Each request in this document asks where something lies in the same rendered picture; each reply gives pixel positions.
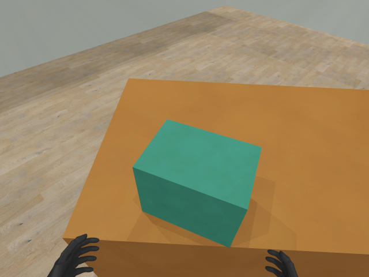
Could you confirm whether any pedestal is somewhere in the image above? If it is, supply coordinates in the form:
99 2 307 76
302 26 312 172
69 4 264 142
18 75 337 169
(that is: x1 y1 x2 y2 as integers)
62 78 369 277

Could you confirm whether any right robot hand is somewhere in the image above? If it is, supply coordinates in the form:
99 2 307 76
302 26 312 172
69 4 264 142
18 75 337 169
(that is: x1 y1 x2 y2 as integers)
265 249 298 277

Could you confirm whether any carton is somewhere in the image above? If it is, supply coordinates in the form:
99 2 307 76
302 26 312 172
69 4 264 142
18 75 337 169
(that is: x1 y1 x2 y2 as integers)
133 119 262 248

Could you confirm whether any left robot hand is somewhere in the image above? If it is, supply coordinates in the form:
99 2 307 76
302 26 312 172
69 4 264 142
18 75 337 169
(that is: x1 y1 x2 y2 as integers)
47 234 99 277

